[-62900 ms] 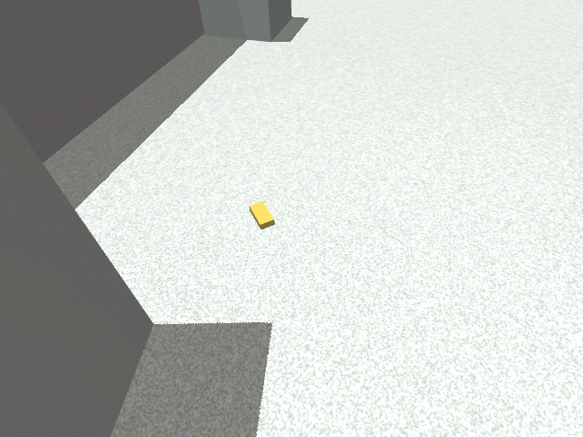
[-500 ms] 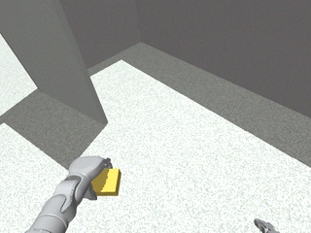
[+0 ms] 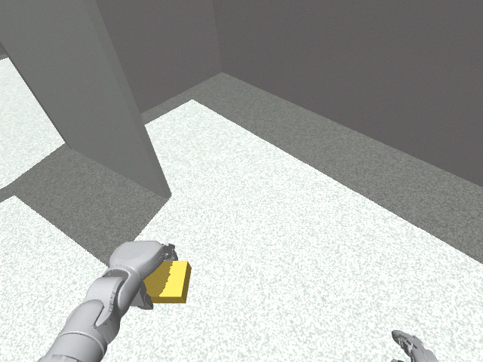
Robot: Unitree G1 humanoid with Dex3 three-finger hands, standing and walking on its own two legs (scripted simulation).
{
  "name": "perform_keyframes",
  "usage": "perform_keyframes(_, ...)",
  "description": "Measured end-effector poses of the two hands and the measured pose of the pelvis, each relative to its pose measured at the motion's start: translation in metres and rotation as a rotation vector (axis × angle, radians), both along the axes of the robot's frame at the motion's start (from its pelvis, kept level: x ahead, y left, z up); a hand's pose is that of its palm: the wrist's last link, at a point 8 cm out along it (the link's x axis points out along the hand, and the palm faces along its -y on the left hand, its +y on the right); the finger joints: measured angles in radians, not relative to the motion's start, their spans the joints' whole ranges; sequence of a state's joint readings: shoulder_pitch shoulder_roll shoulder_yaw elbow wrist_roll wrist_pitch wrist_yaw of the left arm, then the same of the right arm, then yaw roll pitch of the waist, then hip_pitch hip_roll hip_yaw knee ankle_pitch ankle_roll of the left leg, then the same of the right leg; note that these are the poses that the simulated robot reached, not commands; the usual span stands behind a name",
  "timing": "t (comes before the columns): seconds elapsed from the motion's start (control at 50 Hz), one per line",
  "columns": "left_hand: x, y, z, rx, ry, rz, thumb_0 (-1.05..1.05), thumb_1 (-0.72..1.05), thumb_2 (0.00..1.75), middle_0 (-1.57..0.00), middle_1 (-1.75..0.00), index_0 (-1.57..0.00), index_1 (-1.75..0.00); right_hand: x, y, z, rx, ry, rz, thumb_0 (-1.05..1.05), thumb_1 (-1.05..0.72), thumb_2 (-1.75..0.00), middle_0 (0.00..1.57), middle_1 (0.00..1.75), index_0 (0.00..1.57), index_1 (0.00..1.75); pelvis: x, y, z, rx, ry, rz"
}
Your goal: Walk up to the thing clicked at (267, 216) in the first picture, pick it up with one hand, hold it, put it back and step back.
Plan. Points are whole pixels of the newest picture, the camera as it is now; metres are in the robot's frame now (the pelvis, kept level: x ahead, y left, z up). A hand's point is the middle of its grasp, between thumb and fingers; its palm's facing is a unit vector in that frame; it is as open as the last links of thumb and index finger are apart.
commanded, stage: hold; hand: left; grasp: from above
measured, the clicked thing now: (152, 281) +0.31 +0.21 -0.06
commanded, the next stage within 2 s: crouch in 0.50 s
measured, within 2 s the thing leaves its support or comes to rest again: neither
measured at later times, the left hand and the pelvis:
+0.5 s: hand (144, 278) +0.30 +0.22 -0.03, palm faces -0.46 -0.02 -0.89, open 9.8 cm; pelvis +0.00 +0.00 +0.00, yaw +0 degrees
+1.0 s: hand (157, 289) +0.31 +0.22 -0.11, palm faces -0.46 +0.03 -0.89, open 9.8 cm; pelvis -0.01 +0.00 -0.03, yaw +1 degrees
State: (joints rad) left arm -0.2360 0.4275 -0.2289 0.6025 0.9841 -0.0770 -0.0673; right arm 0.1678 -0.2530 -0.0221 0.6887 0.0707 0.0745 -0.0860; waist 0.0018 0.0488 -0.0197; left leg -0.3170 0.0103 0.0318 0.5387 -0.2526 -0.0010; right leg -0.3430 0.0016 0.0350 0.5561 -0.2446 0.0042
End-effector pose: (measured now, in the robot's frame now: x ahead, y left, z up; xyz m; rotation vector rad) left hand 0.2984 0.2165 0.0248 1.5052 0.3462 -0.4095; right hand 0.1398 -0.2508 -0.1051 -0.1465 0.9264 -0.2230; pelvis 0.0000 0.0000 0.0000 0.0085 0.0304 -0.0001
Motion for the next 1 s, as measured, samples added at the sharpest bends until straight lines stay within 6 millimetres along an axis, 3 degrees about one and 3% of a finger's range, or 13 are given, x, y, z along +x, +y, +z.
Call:
perform_keyframes(0.5, 0.008, 0.003, 0.003, -0.001, -0.004, 0.005, 0.0, 0.12, 0.4, -0.63, -0.55, -0.68, -0.47, 0.0, 0.001, 0.001, 0.001, 0.028, -0.011, 0.01, -0.91, -0.89, 0.21, 0.3, 0.2, 0.3, 0.005, 0.001, 0.003, -0.001, -0.004, -0.001)
perform_keyframes(0.72, 0.007, -0.001, -0.006, -0.007, 0.013, -0.012, 0.0, 0.11, 0.41, -0.64, -0.55, -0.68, -0.47, 0.0, 0.001, 0.001, 0.0, 0.04, -0.015, 0.01, -0.91, -0.89, 0.21, 0.3, 0.2, 0.3, 0.007, 0.002, 0.004, -0.001, 0.004, 0.0)
perform_keyframes(0.84, 0.01, 0.001, -0.025, 0.0, -0.003, -0.005, 0.0, 0.09, 0.43, -0.65, -0.56, -0.69, -0.49, -0.004, -0.001, -0.003, -0.006, 0.063, -0.01, 0.01, -0.9, -0.89, 0.21, 0.3, 0.2, 0.3, 0.005, 0.001, -0.001, -0.001, 0.035, 0.006)
perform_keyframes(1.0, 0.02, 0.002, -0.078, 0.048, -0.009, -0.023, 0.0, 0.07, 0.44, -0.66, -0.55, -0.69, -0.49, -0.029, -0.014, -0.032, -0.047, 0.148, -0.002, 0.0, -0.9, -0.89, 0.21, 0.3, 0.2, 0.3, -0.006, 0.0, -0.029, -0.01, 0.153, 0.021)
